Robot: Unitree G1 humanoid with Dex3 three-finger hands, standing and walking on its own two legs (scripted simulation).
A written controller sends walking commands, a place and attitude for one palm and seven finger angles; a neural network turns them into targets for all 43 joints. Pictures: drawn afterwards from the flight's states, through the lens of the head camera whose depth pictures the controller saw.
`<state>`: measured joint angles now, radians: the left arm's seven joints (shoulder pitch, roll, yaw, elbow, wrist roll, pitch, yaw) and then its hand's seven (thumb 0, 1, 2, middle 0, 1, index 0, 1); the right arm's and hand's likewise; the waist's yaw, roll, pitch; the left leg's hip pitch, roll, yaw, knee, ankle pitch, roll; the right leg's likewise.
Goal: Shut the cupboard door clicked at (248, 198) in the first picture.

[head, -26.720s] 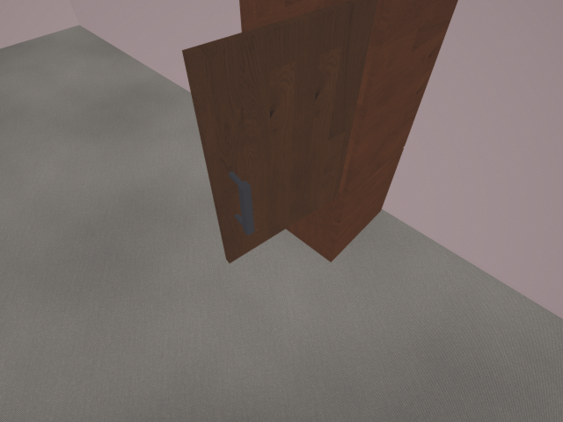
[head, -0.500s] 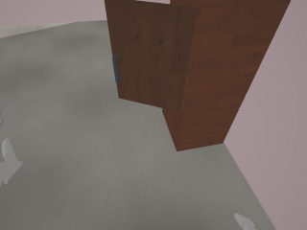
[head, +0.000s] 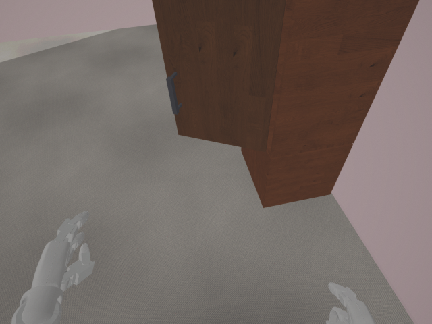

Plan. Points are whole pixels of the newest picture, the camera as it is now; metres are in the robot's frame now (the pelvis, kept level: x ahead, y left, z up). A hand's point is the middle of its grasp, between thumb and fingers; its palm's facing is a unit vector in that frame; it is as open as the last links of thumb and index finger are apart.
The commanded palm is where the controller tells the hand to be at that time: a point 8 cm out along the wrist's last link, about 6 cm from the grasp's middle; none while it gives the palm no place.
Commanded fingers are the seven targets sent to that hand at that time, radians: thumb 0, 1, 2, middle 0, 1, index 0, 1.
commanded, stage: let the arm hang, fingers relaxed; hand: left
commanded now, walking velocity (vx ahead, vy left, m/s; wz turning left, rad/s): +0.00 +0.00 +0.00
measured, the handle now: (175, 93) +0.95 +0.24 -0.09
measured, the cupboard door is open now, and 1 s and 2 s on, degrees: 60 60 60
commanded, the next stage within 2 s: look to check the result in 0.98 s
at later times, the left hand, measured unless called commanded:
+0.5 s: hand out of the picture -0.06 +0.19 -0.16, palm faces +0.02 -0.97 -0.24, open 7.3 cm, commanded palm none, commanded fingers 0.00 0.90 0.90 -0.20 -0.30 -0.20 -0.30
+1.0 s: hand out of the picture +0.00 +0.17 -0.17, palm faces +0.02 -0.98 -0.18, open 7.3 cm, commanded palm none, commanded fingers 0.00 0.90 0.90 -0.20 -0.30 -0.20 -0.30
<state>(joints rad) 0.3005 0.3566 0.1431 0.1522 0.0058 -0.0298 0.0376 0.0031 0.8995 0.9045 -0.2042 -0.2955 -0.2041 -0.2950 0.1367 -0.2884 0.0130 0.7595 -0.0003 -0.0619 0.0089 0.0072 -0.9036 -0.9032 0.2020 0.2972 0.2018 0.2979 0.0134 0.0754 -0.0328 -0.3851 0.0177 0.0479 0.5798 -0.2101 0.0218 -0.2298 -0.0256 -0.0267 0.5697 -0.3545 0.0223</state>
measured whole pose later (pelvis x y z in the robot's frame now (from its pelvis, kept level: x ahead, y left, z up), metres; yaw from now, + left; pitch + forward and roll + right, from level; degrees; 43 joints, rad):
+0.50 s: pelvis -0.01 +0.00 +0.01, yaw +0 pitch -2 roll -1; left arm 0.36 0.21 0.02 1.13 0.01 0.02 0.02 0.00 0.92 0.90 -0.20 -0.30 -0.20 -0.29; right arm 0.31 -0.18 0.00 1.10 -0.01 0.03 -0.02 0.01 -0.91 -0.90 0.20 0.30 0.20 0.30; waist -0.01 0.02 0.06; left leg -0.29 0.03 0.04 0.46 -0.14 0.01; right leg -0.13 -0.01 -0.03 0.43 -0.28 0.01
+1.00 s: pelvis +0.00 +0.00 +0.01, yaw -1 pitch -1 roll +0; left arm 0.29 0.15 0.01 1.11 0.01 0.00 0.02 0.00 0.91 0.90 -0.20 -0.30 -0.20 -0.29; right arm 0.27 -0.17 -0.01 1.11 -0.02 0.01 -0.02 0.00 -0.91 -0.90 0.20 0.30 0.20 0.30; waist -0.01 0.00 0.03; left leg -0.27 0.01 0.06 0.42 -0.13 0.02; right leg -0.13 -0.02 -0.02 0.43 -0.28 0.02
